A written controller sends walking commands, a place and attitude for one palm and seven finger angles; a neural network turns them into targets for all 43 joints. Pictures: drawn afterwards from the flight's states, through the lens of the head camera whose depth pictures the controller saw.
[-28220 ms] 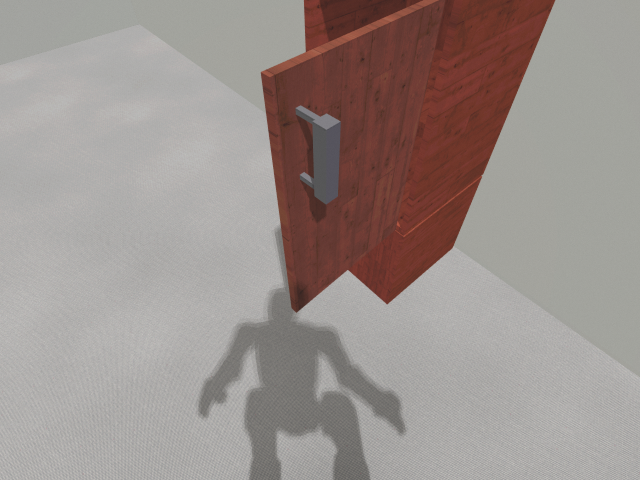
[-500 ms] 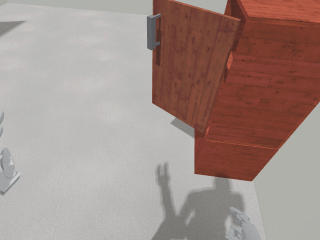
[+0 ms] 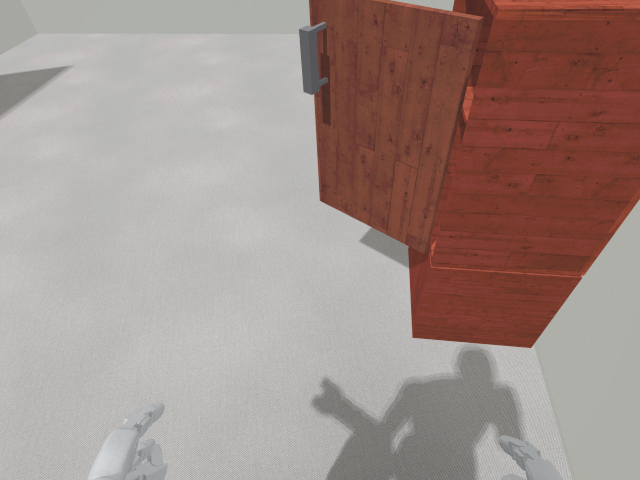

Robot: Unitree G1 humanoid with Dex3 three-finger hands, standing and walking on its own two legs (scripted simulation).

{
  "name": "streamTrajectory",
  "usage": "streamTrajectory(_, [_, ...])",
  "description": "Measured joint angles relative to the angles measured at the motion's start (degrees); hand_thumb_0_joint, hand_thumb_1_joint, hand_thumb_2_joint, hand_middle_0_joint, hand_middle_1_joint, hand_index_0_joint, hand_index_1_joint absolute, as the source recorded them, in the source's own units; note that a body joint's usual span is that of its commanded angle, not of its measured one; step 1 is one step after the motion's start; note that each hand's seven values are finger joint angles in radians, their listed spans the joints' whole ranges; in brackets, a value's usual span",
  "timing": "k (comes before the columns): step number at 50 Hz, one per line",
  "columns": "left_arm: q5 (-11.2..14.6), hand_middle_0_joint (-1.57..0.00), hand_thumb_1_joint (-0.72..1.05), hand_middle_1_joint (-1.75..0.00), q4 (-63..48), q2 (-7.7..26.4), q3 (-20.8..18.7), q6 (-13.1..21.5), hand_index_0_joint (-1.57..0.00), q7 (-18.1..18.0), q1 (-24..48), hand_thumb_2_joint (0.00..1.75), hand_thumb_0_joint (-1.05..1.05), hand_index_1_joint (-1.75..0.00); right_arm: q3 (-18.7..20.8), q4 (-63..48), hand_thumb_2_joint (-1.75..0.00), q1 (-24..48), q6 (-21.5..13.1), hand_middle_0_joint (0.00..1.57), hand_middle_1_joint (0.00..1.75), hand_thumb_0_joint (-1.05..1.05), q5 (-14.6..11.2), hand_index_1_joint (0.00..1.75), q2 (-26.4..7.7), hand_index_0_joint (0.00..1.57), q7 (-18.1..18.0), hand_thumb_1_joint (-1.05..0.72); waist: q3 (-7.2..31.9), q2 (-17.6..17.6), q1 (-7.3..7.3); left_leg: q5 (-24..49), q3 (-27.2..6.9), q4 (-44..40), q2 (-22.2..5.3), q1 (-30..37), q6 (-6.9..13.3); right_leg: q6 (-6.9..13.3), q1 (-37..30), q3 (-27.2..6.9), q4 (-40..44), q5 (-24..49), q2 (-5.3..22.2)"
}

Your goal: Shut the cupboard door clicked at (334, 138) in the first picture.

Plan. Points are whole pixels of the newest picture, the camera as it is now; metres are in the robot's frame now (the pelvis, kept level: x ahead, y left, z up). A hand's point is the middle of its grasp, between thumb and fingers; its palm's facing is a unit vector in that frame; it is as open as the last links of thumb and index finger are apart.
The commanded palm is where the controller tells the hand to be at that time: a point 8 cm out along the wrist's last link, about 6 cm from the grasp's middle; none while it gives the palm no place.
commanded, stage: let the arm hang, fingers relaxed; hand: left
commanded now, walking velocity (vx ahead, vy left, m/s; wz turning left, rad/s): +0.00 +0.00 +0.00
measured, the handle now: (316, 58) +0.94 +0.04 +0.13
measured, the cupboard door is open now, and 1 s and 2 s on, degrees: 57 57 57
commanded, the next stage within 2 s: look to check the result in 0.90 s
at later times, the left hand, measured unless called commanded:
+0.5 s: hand out of the picture -0.07 +0.19 -0.16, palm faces +0.04 -0.97 -0.24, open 7.3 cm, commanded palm none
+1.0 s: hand out of the picture +0.00 +0.15 -0.16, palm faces +0.03 -0.98 -0.17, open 7.3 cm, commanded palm none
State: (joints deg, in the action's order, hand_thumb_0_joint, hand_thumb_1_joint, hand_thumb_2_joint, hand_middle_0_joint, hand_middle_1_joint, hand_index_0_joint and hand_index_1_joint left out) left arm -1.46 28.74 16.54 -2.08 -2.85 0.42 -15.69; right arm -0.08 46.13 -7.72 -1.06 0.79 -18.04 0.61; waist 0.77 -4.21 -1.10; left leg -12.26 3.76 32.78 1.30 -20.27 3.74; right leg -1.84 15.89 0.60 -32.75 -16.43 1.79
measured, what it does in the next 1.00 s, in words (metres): stands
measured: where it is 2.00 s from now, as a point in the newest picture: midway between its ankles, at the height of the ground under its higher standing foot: outside the picture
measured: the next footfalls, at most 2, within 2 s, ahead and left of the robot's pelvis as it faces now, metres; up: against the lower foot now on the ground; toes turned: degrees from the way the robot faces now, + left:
none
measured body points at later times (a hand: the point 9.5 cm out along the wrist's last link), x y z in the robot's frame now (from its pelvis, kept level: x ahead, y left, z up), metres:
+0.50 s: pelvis -0.01 +0.00 +0.01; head -0.01 -0.01 +0.46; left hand -0.07 +0.24 -0.14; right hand -0.01 -0.23 -0.15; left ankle +0.06 +0.08 -0.73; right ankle +0.01 -0.14 -0.73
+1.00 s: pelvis +0.01 -0.01 +0.01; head +0.01 -0.01 +0.46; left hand +0.00 +0.20 -0.15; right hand -0.01 -0.23 -0.15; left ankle +0.06 +0.08 -0.73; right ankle +0.01 -0.14 -0.73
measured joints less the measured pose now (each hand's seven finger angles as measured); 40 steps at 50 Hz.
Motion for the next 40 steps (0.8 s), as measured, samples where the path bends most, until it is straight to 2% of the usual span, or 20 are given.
streamTrajectory(5, [0.15, -0.2, 0.91, -0.3, 15.64, -5.34, 3.55, -1.14, -0.2, -0.21, -2.68, 0.9, 0.01, -0.3, -0.76, 4.41, -0.9, -4.42, 2.42, 0.2, 0.3, 0.01, 0.62, 0.3, 3.38, 0.2, 0.22, -0.9, -2.45, 5.1, -0.34, 1.14, -0.66, -1.16, -0.27, 0.48, -0.72, 0.76, -0.5, 0.64, 0.81, 0.67, -0.35])
streamTrajectory(9, [0.39, -0.21, 0.97, -0.3, 23.86, -4.97, 2.32, -0.75, -0.21, -1.02, -4.67, 0.9, 0.0, -0.3, -0.79, 8.94, -0.9, -8.63, 3.46, 0.2, 0.3, 0.01, 0.75, 0.3, 6.06, 0.2, -0.28, -0.9, -3.38, 7.46, 0.5, 1.96, -1.71, -2.41, -0.89, 0.83, -1.1, 1.3, -1.76, 1.64, 3.54, 2.1, -1.13])
streamTrajectory(16, [0.46, -0.21, 0.94, -0.3, 32.51, -5.41, 1.91, 0.72, -0.21, -1.03, -8.14, 0.9, 0.0, -0.3, 0.41, 13.88, -0.9, -12.42, 3.9, 0.2, 0.3, 0.01, 0.22, 0.3, 7.07, 0.2, -1.43, -0.9, -2.86, 4.8, 1.43, 3.18, -1.98, -5.06, -0.76, 2.68, -0.91, 1.31, -4.27, 1.92, 7.5, 3.99, -1.16])
streamTrajectory(24, [0.41, -0.2, 0.91, -0.3, 36.25, -5.67, 1.25, 1.53, -0.2, -1.74, -7.87, 0.9, 0.0, -0.3, 0.89, 15.37, -0.9, -11.15, 3.11, 0.2, 0.3, 0.01, 0.13, 0.3, 8.22, 0.2, -1.72, -0.9, -1.34, 2.19, 1.14, 3.7, -0.92, -6.64, -0.44, 3.91, -0.79, 1.14, -4.47, 0.79, 7.61, 3.98, -0.8])
streamTrajectory(33, [0.43, -0.2, 0.91, -0.3, 35.7, -7.1, 1.29, 2.44, -0.2, -2.0, -4.38, 0.9, 0.0, -0.3, 0.75, 16.57, -0.9, -9.94, 2.38, 0.2, 0.3, 0.01, 0.2, 0.3, 9.6, 0.2, -1.69, -0.91, 0.22, 2.92, 0.89, 3.76, -0.3, -7.32, -0.35, 4.7, -0.72, 0.85, -4.58, 0.11, 7.3, 3.8, -0.69])
streamTrajectory(40, [0.47, -0.2, 0.9, -0.3, 35.06, -8.94, 1.68, 2.84, -0.2, -1.9, -2.04, 0.9, 0.0, -0.3, 0.82, 17.13, -0.9, -10.06, 1.95, 0.2, 0.3, 0.01, 0.17, 0.3, 9.65, 0.2, -1.85, -0.91, 0.01, 3.89, 0.46, 3.93, -0.29, -8.28, -0.28, 5.25, -0.82, 0.74, -5.01, 0.07, 8.02, 3.91, -0.65])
